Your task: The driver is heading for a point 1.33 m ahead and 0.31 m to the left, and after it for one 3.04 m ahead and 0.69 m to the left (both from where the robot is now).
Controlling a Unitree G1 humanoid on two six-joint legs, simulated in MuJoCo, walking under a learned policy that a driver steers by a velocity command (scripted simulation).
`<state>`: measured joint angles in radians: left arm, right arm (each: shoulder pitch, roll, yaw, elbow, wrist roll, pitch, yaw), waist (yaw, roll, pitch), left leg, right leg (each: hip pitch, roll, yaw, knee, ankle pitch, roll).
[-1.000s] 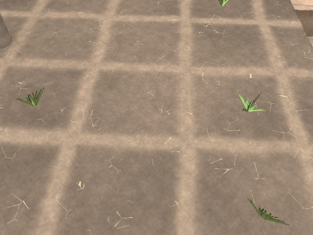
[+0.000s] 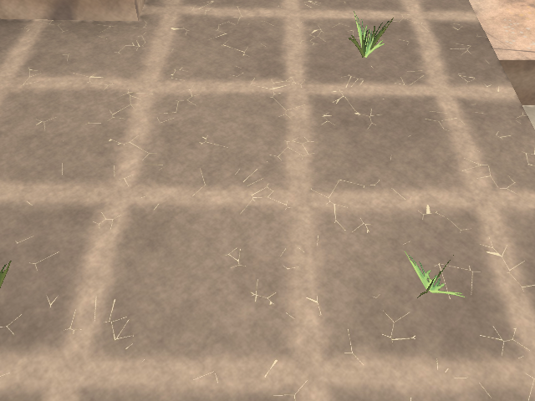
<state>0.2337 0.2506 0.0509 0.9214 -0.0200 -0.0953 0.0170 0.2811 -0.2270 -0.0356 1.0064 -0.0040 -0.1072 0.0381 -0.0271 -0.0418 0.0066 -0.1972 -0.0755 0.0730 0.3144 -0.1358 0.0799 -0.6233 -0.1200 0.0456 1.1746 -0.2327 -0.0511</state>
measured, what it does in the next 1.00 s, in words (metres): walks ahead, turning left: right foot, then left foot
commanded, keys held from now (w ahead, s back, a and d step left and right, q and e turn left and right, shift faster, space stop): w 0.02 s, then w+q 0.74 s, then w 0.24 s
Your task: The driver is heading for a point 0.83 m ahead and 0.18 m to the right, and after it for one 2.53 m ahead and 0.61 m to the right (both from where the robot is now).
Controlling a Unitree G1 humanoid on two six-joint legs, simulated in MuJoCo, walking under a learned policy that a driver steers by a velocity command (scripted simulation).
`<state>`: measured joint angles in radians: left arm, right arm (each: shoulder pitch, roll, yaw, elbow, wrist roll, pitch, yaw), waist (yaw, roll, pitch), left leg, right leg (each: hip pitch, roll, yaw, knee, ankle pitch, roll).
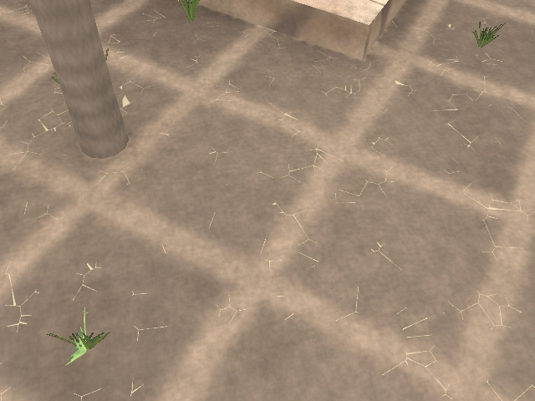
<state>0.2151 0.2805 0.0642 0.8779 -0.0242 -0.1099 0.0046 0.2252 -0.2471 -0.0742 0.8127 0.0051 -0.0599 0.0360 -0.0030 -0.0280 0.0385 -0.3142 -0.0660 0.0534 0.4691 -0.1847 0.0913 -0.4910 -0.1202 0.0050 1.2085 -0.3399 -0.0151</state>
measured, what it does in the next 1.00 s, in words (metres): walks ahead, turning right: right foot, then left foot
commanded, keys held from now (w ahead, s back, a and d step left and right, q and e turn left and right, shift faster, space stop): w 0.08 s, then w+e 0.54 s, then w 0.38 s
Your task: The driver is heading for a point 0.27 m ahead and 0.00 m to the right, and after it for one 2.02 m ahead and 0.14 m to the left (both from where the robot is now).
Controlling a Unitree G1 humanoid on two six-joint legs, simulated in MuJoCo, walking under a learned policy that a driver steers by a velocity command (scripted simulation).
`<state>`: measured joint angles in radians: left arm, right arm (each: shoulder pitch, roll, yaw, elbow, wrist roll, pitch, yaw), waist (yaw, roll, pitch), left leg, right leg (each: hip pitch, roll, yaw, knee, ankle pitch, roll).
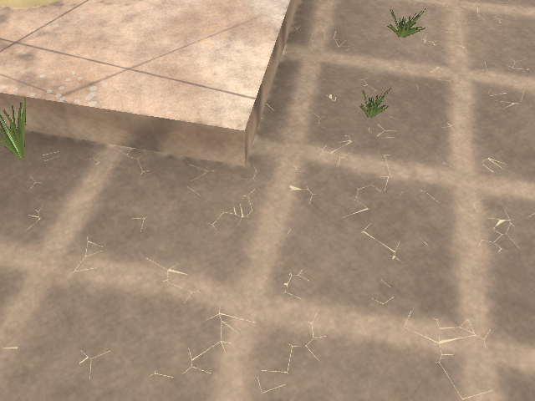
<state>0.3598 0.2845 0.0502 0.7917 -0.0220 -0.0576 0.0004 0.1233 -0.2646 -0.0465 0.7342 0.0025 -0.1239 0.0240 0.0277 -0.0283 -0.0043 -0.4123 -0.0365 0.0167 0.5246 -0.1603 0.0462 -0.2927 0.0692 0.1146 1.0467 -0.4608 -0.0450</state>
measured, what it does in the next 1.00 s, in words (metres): walks ahead: right foot, then left foot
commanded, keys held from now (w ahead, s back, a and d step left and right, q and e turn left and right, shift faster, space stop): w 0.06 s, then no key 0.94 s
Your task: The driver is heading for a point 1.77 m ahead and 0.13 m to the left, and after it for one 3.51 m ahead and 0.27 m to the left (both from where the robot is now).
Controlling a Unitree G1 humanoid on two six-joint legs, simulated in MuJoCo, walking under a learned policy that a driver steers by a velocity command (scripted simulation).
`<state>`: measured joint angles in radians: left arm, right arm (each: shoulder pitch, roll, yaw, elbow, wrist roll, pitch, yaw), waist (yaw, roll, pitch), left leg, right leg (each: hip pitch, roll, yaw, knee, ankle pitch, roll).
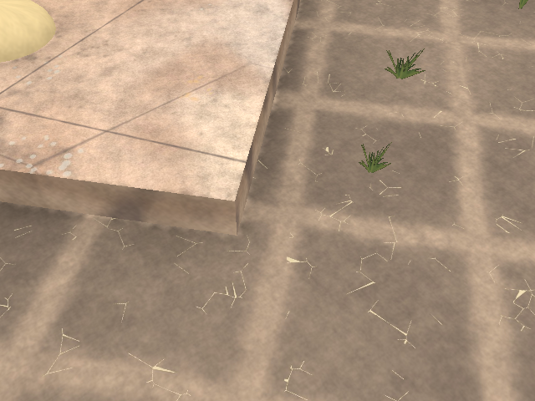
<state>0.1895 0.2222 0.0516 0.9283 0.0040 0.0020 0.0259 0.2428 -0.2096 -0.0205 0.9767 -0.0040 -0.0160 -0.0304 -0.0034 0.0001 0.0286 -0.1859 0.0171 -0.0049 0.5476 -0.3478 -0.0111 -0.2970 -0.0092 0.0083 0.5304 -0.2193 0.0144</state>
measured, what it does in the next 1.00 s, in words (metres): walks ahead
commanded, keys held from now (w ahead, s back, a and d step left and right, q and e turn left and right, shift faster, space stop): no key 0.56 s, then w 0.44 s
